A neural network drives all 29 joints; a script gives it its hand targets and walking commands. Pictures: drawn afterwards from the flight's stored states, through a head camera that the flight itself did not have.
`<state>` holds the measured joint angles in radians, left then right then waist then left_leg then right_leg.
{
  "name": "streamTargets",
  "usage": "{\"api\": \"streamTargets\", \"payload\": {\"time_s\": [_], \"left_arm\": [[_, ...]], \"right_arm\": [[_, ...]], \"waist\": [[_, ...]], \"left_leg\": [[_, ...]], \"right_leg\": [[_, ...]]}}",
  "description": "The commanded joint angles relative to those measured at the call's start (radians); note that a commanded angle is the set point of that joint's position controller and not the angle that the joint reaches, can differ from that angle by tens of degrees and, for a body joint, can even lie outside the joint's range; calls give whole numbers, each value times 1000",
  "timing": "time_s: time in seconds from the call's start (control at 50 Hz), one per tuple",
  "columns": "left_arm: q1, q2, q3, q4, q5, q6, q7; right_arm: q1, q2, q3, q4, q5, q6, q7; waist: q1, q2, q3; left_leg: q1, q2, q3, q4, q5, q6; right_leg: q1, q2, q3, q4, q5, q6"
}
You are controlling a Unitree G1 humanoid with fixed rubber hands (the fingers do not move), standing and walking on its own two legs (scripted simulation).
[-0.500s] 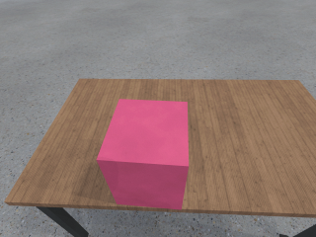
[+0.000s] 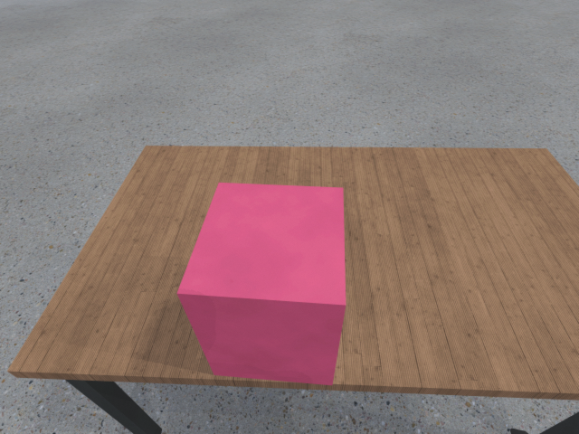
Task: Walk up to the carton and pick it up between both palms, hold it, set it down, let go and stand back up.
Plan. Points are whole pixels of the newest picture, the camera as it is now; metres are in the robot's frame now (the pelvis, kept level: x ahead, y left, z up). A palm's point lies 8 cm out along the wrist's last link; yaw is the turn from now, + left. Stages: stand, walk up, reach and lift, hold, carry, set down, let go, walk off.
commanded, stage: walk up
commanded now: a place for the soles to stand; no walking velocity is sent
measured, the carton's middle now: (276, 285) +0.37 +0.04 +0.00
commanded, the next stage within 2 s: none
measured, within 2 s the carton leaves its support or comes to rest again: neither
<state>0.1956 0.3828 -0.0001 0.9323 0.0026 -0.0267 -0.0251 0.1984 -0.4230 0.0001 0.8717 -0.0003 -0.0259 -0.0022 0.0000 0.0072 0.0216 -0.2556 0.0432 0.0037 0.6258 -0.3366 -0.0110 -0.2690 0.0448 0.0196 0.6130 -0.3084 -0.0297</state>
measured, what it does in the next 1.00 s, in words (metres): stands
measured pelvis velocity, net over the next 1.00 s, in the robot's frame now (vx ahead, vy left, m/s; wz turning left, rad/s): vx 0.00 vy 0.00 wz -0.01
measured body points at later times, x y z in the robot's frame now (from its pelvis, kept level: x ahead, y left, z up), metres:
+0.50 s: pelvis +0.00 +0.00 +0.00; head +0.00 +0.00 +0.45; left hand +0.09 +0.31 -0.12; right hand +0.11 -0.32 -0.10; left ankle +0.00 +0.14 -0.73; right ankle +0.01 -0.10 -0.73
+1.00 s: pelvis +0.00 +0.00 +0.00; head +0.01 +0.00 +0.45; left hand +0.09 +0.30 -0.12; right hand +0.10 -0.33 -0.10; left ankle +0.00 +0.14 -0.72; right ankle +0.01 -0.11 -0.73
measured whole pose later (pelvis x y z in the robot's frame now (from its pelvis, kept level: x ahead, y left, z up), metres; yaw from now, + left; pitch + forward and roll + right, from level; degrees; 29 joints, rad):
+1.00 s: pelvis +0.00 +0.00 +0.00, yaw -1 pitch -3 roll +0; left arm 0.20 0.38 0.00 0.94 0.00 -0.02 -0.03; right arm 0.20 -0.43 0.00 0.87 0.00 -0.01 -0.01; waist 0.00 0.01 0.07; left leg -0.24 0.05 0.01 0.65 -0.44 -0.02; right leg -0.25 0.05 0.03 0.60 -0.30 -0.04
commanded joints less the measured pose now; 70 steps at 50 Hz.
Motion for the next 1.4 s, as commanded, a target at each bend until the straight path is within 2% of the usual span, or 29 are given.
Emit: {"api": "streamTargets", "payload": {"time_s": [0.0, 0.02, 0.08, 0.16, 0.22, 0.24, 0.3, 0.36, 0.4, 0.44, 0.5, 0.54, 0.56, 0.62, 0.64, 0.68, 0.74, 0.8, 0.86, 0.88, 0.9, 1.0, 1.06, 1.12, 1.16, 1.2, 1.26, 1.32, 1.38], "left_arm": [[-56, 244, 72, -43, 13, -19, 17], [-56, 256, 72, -58, 10, -16, 15], [-86, 213, 62, -64, 2, -15, 15], [-36, 211, 62, -49, 9, -10, 14], [1, 223, 73, -41, 13, -15, 11], [-9, 247, 75, -37, 15, -21, 13], [7, 285, 88, -46, 17, -17, 23], [-90, 241, 65, -71, 11, -7, 16], [-99, 174, 48, -71, -3, -7, 5], [-27, 187, 64, -54, -2, 0, 12], [14, 212, 70, -42, 12, -13, 11], [1, 273, 84, -41, 23, -25, 7], [10, 285, 85, -43, 21, -25, 9], [0, 267, 81, -40, 15, -18, 22], [-16, 264, 79, -50, 13, -16, 24], [-60, 229, 64, -67, 1, -10, 17], [-52, 187, 60, -58, -7, 4, 10], [16, 194, 63, -28, 5, -8, 5], [19, 279, 88, -30, 16, -18, 8], [21, 291, 87, -35, 18, -18, 13], [18, 290, 92, -32, 18, -15, 19], [-59, 254, 81, -61, 10, -3, 19], [-78, 199, 64, -70, -3, -2, 7], [-20, 187, 65, -49, 1, 10, 8], [10, 181, 65, -32, 5, -2, 5], [22, 259, 80, -36, 20, -21, 4], [34, 287, 91, -44, 16, -17, 20], [-5, 270, 81, -35, 20, -12, 24], [-108, 226, 69, -84, 0, -1, 15]], "right_arm": [[-55, -169, -60, -25, -11, -18, -9], [-42, -172, -56, -35, -12, -20, -11], [-25, -211, -74, -20, -17, -25, -12], [-40, -249, -81, -32, -15, -21, -12], [-98, -222, -84, -51, -16, -14, -14], [-101, -196, -70, -51, -7, -8, -10], [-79, -169, -68, -42, -13, 1, -18], [6, -178, -73, -14, -16, -26, -14], [31, -261, -92, -9, -29, -43, -14], [-8, -274, -95, -33, -20, -39, -15], [-83, -251, -91, -55, -21, -20, -15], [-58, -187, -73, -65, -5, -5, -14], [-81, -166, -68, -61, -6, 0, -18], [-60, -175, -67, -36, -6, -4, -19], [-33, -178, -64, -30, -5, -12, -18], [24, -191, -75, -9, -17, -33, -17], [-2, -276, -91, -20, -14, -38, -16], [-71, -256, -84, -45, -14, -22, -13], [-92, -183, -70, -66, -1, -5, -14], [-92, -161, -62, -59, -3, 0, -17], [-77, -178, -64, -50, -2, 3, -18], [5, -183, -70, -15, -10, -16, -19], [29, -271, -93, -11, -24, -32, -17], [-50, -277, -99, -39, -18, -30, -17], [-89, -259, -88, -59, -19, -23, -17], [-78, -206, -75, -68, -5, -12, -13], [-88, -186, -63, -54, -5, 6, -20], [-62, -179, -74, -35, -3, -9, -25], [55, -199, -82, -1, -15, -27, -24]], "waist": [[-17, -54, -26], [-11, -93, -50], [-40, 0, -34], [-14, 61, -50], [7, 37, -32], [4, -56, -44], [6, -87, 15], [-47, -64, -15], [-42, 76, -38], [-14, 127, -38], [19, 61, -21], [-18, -111, -31], [-2, -121, -2], [3, -128, 15], [1, -103, -3], [-42, -36, -60], [-23, 119, -26], [16, 46, -37], [18, -94, -28], [13, -91, -30], [20, -110, 21], [-25, -98, -7], [-30, 81, -74], [-3, 130, -10], [25, 112, 2], [5, -66, -28], [24, -90, 13], [0, -88, 17], [-60, -61, -66]], "left_leg": [[14, 8, -18, -75, 3, 57], [75, 15, -18, -93, 14, 58], [168, 92, -97, -145, 116, 99], [148, 208, -212, -190, 112, 173], [50, 107, -68, -87, 76, 111], [-4, 33, -9, -2, 24, 74], [-121, -22, -30, 52, -232, 53], [112, 11, -34, -184, -12, 75], [239, 223, -274, -277, 157, 176], [181, 341, -301, -245, 313, 275], [88, 208, -142, -108, 267, 156], [-75, 9, 13, 40, -79, 50], [-101, -21, -3, 82, -205, 49], [-123, -5, -42, 58, -200, 55], [-79, -2, -17, -60, -155, 50], [134, 15, -39, -190, 150, 65], [180, 297, -278, -264, 219, 231], [113, 201, -137, -161, 154, 172], [-71, 0, 18, 41, -81, 45], [-91, -24, 3, 70, -205, 42], [-156, -20, -25, 80, -265, 52], [35, -19, -10, -137, -55, 60], [224, 189, -207, -232, 147, 142], [118, 331, -267, -257, 183, 262], [66, 246, -177, -171, 235, 199], [-22, 66, -5, 13, 41, 73], [-163, -23, -30, 123, -269, 51], [-93, -12, -21, 1, -149, 54], [155, 38, -43, -181, 132, 71]], "right_leg": [[40, -202, 331, -245, 251, -80], [7, -194, 303, -214, 253, -101], [-102, -123, 203, -152, 241, -19], [-89, -63, 116, -65, 113, -1], [-2, -112, 211, -162, 202, -39], [53, -176, 305, -231, 240, -54], [78, -278, 470, -306, 151, -163], [-48, -199, 297, -213, 203, -106], [-205, -25, 131, 12, 125, 4], [-130, -32, 37, 108, -144, 25], [9, -87, 100, -145, 165, -2], [101, -221, 376, -276, 218, -95], [75, -272, 460, -309, 166, -168], [106, -283, 469, -301, 260, -183], [130, -251, 379, -258, 347, -160], [26, -182, 270, -156, 455, -94], [-113, -22, 73, 48, -9, 10], [-4, -66, 78, -103, 111, 3], [105, -220, 375, -273, 255, -92], [99, -269, 453, -296, 184, -162], [116, -282, 477, -323, 157, -154], [66, -208, 329, -226, 344, -123], [-122, -61, 146, -51, 152, -5], [-87, -25, 33, 93, -159, 18], [-26, -65, 61, -53, 59, 1], [66, -166, 285, -225, 196, -60], [142, -282, 492, -305, 214, -168], [139, -246, 405, -266, 424, -159], [-5, -161, 232, -126, 411, -79]]}}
